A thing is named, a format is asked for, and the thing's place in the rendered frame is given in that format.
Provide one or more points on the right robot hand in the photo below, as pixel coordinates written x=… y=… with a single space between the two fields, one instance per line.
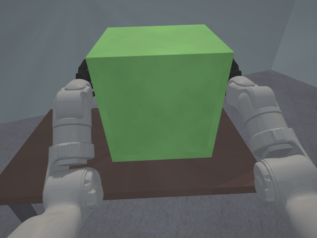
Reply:
x=234 y=70

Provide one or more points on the table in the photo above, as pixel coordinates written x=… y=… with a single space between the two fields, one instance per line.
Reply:
x=230 y=170

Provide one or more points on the right robot upper arm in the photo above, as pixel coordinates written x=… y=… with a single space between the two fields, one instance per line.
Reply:
x=289 y=183

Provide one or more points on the robot left forearm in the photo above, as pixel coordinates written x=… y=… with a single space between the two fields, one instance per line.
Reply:
x=72 y=123

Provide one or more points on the left robot hand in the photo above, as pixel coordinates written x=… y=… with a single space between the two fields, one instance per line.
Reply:
x=83 y=73

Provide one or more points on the robot right forearm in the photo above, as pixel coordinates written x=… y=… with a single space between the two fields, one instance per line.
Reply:
x=263 y=119

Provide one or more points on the left robot upper arm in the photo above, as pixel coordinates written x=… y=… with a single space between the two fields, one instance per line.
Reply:
x=69 y=198

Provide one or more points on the carton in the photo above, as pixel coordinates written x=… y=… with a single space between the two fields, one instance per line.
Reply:
x=160 y=90

